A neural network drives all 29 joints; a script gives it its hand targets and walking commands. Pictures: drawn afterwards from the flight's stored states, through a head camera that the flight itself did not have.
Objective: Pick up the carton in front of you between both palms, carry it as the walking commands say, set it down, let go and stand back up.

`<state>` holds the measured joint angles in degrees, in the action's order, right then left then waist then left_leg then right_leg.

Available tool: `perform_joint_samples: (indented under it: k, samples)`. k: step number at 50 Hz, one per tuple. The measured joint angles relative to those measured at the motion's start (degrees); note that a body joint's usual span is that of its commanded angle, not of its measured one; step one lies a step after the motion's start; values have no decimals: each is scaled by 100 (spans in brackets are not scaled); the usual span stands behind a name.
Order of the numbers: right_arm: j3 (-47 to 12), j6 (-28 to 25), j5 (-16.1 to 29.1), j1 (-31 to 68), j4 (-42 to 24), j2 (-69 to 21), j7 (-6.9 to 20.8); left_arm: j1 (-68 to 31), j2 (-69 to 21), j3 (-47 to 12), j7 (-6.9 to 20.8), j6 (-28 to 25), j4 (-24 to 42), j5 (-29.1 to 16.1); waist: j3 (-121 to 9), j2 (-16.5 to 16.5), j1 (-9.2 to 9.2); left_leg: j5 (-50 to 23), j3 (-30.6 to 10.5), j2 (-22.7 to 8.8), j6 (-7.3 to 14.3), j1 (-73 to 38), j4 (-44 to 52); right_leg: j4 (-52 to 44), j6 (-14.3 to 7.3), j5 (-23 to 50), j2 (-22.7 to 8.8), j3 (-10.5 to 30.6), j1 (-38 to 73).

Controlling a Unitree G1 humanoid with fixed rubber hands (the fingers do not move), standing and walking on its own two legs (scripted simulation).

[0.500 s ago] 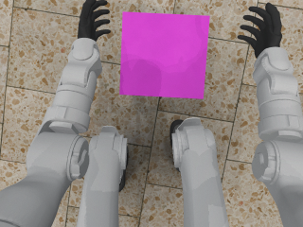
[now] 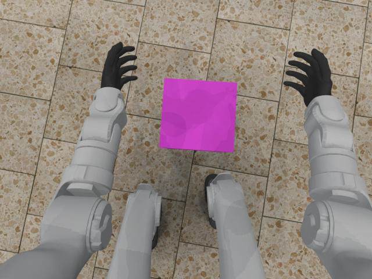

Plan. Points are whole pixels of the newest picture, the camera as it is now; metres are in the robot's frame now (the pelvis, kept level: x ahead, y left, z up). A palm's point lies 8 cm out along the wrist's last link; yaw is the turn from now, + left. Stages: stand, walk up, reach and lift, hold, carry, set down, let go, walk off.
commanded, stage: set down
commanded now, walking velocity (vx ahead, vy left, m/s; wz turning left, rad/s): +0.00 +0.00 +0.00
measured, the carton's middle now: (196, 120) +0.45 -0.07 -0.43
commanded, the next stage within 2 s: let go in 0.20 s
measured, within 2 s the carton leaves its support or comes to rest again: neither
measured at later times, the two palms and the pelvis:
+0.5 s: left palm (76, 94) +0.44 +0.11 +0.03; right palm out of the picture +0.38 -0.31 +0.03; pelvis +0.05 -0.02 +0.14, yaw -2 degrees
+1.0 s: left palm out of the picture +0.29 +0.22 +0.14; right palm out of the picture +0.25 -0.24 +0.15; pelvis +0.10 +0.00 +0.22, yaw -4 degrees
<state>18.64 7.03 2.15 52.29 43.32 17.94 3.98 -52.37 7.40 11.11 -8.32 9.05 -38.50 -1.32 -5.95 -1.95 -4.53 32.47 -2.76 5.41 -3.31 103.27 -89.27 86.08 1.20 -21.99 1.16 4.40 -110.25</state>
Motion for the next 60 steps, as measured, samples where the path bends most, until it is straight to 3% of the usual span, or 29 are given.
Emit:
perform_joint_samples:
  k: [15,24,36,48,60]
  samples:
    - [116,-47,-365,-391,35,-67,239,483,-155,95,120,9,2,331,-5,-35,43,-592,-91,-123,31,-1736,1940,-1881,-59,474,-15,-42,1787]
    - [-341,-170,-701,-1943,-536,-189,295,2027,-481,-65,105,-128,560,710,160,13,124,-832,-130,-255,22,-3381,3234,-3016,-150,620,25,-67,3373]
    - [-904,-541,-320,-4238,-1211,-398,150,4141,-172,-414,603,-695,756,518,138,123,202,-1007,-206,-463,55,-5543,4579,-4295,-211,740,126,-141,5530]
    - [-1508,-729,-134,-6195,-1926,-657,-14,6037,286,-634,992,-917,1230,276,688,197,327,-1395,-265,-494,232,-8202,5982,-5878,-79,1128,49,-170,8335]
    - [-1573,-269,-324,-6574,-1904,-601,29,6572,433,-836,1141,-520,1421,247,1110,106,466,-1343,-186,-421,409,-9788,6349,-6286,61,1086,-44,-86,9929]
